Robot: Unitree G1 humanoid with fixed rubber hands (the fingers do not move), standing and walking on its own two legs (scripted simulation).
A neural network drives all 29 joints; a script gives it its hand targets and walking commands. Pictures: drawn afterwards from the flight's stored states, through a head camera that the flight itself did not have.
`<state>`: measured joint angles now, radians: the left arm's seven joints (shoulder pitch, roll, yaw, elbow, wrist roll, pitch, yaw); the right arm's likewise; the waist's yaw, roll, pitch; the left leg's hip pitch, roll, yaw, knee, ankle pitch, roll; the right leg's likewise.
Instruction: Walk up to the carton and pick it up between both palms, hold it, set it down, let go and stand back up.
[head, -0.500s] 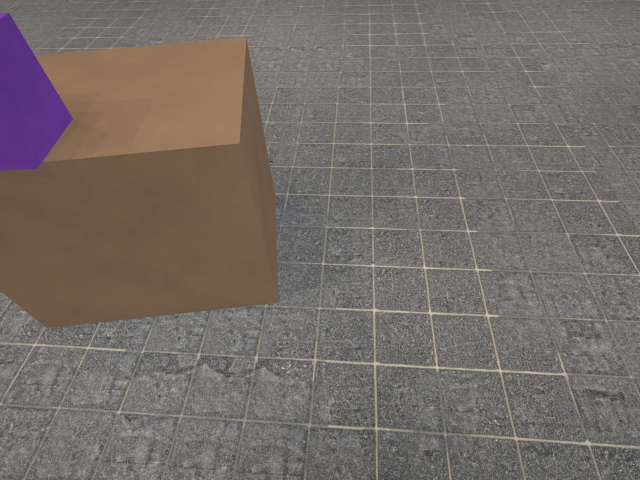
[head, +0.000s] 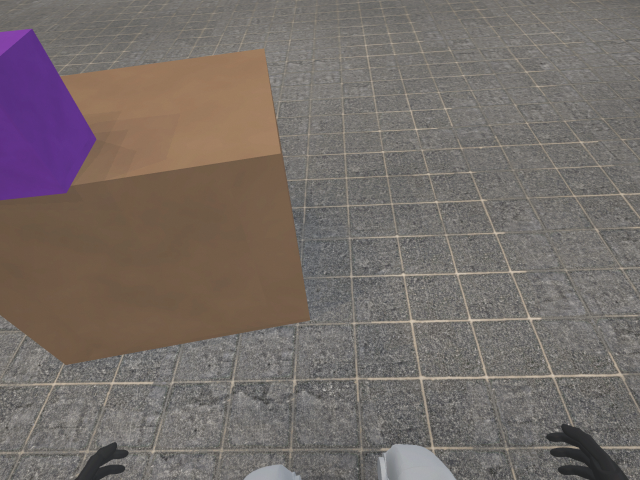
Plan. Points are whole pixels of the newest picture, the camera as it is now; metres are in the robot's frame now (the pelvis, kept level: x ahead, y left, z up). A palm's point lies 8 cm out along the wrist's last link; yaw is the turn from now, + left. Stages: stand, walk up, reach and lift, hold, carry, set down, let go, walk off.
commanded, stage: walk up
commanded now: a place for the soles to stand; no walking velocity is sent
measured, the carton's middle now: out of the picture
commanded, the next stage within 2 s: none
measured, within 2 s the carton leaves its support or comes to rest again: neither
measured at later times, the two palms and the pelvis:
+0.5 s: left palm out of the picture +0.16 +0.53 -0.05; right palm (430, 375) +0.26 -0.13 -0.07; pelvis +0.09 +0.18 -0.03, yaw +5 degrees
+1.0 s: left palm out of the picture +0.24 +0.65 -0.02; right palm (330, 339) +0.33 +0.01 -0.08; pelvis +0.18 +0.32 +0.00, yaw +4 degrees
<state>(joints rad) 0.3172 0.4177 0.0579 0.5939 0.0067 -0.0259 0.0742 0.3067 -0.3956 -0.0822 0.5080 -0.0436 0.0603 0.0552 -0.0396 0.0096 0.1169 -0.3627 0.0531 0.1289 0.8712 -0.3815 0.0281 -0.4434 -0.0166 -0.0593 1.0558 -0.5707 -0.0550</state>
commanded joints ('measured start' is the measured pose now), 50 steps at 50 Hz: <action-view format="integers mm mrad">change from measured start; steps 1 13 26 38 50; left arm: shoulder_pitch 339 63 -41 313 88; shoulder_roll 207 291 245 338 344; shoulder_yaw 79 93 80 101 99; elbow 22 -196 -297 -50 -198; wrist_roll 14 63 -18 31 59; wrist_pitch -25 -78 -5 -37 -66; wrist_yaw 17 51 43 38 44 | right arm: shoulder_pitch -169 -10 117 -135 -85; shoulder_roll -147 -206 -435 -134 -204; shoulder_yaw -33 -101 -160 -22 -89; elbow -136 -157 -129 -171 -169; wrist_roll -6 -11 38 5 12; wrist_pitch -4 27 -37 -7 16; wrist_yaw -4 40 12 -5 30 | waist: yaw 170 51 -79 154 68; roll -68 -178 340 -216 -232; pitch -49 69 -66 -89 27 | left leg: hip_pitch -514 -403 104 -487 -313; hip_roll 82 18 370 -36 41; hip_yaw -155 -298 -963 -106 -229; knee -59 489 -660 280 297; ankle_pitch -369 -8 -512 -203 -38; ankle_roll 79 -55 281 2 -46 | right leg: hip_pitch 524 140 -368 400 165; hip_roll -57 -331 -11 -337 -331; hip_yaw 147 333 174 673 273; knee -453 -660 448 -693 -555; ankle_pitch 148 31 -113 -77 278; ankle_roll -7 -175 12 -75 -165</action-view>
